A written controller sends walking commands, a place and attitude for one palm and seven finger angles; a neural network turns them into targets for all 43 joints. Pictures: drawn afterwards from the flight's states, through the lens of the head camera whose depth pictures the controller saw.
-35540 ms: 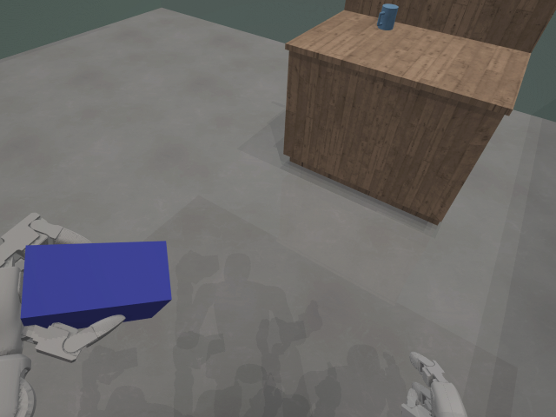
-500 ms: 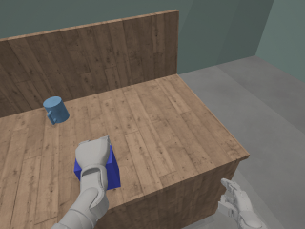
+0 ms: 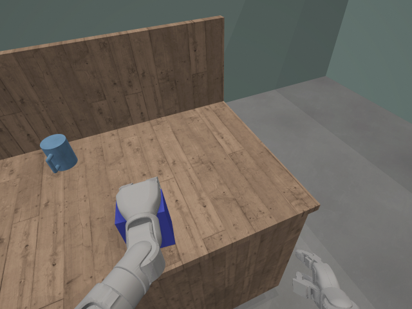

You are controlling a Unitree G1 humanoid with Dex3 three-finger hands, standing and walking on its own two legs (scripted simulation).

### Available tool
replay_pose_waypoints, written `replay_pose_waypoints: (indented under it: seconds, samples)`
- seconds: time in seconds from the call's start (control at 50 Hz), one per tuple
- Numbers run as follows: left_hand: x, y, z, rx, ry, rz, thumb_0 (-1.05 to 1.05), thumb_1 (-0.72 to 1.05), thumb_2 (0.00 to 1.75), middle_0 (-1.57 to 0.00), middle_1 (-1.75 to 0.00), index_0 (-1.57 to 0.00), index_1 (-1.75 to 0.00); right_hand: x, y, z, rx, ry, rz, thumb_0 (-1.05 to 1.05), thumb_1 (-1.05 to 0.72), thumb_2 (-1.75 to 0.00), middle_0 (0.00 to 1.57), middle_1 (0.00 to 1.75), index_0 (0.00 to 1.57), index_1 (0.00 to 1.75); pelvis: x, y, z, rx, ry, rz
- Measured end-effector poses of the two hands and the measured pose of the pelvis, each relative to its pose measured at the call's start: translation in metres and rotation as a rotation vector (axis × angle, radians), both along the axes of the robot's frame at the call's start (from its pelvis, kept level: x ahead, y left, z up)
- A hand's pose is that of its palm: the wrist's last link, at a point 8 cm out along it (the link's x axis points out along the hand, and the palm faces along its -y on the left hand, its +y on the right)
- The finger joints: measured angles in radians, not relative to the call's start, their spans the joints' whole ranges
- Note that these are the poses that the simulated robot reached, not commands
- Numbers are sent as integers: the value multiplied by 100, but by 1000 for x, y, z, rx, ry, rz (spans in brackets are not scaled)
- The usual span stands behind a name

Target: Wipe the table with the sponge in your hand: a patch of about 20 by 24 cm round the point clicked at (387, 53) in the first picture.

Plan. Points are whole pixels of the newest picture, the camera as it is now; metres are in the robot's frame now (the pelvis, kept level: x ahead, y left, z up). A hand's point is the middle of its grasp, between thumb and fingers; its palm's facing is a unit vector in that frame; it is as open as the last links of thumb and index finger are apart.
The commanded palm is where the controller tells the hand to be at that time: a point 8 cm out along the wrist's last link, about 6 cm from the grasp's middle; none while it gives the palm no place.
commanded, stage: wipe forward along the third lane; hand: left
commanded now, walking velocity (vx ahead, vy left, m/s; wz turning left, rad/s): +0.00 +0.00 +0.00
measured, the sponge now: (149, 228) +0.30 +0.18 -0.03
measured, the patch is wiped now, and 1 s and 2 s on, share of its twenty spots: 0.85 1.00 1.00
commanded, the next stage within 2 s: wipe back along the third lane in 1.52 s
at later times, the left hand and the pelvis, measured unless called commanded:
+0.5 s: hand (144, 199) +0.34 +0.20 +0.02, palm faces -0.06 -0.05 -1.00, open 10.3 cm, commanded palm +0.31 +0.20 +0.04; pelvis -0.02 -0.01 +0.00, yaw -1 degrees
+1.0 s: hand (135, 182) +0.39 +0.24 +0.02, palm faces -0.10 -0.01 -0.99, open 10.3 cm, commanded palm +0.37 +0.24 +0.05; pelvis -0.02 -0.01 -0.01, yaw -1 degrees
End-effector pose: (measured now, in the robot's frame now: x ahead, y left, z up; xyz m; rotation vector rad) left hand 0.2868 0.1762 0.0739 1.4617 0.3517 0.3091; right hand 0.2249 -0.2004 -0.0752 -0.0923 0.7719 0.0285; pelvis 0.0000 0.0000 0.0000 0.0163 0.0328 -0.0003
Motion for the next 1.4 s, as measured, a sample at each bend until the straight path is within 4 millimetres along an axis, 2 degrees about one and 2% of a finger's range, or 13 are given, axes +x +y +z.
replay_pose_waypoints:
  seconds: [0.22, 0.56, 0.74, 0.94, 1.14, 1.4]
  samples:
    - [18, 3, 0, 13, 52, 23, -2, -52, 105, -68, -133, -72, -133, -15, -27, -5, -55, 14, -66, 1, -90, -90, 20, 30, 20, 30, -7, -7, 0, 6, 34, -7]
    - [42, 17, 0, 48, 59, 37, -1, -54, 105, -69, -132, -74, -132, -77, -49, -33, -85, 128, -152, 1, -90, -90, 20, 30, 20, 30, -19, -14, -3, 11, 82, -16]
    - [59, 30, 2, 63, 63, 38, -1, -54, 105, -70, -131, -74, -132, -100, -58, -40, -106, 162, -187, 1, -90, -90, 20, 30, 20, 30, -23, -14, -5, 11, 111, -22]
    - [81, 46, 3, 74, 81, 35, -1, -54, 105, -70, -131, -74, -132, -113, -59, -44, -125, 193, -202, 1, -90, -90, 20, 30, 20, 30, -21, -10, -7, 3, 139, -16]
    - [105, 60, 2, 85, 105, 32, 0, -55, 105, -71, -131, -75, -132, -124, -52, -51, -125, 249, -210, 1, -90, -90, 20, 30, 20, 30, -13, -1, -7, -5, 180, -16]
    - [120, 71, 1, 84, 98, 27, -1, -55, 106, -71, -131, -75, -131, -131, -38, -52, -123, 286, -213, 1, -90, -90, 20, 30, 20, 30, -8, 12, -8, -14, 203, -16]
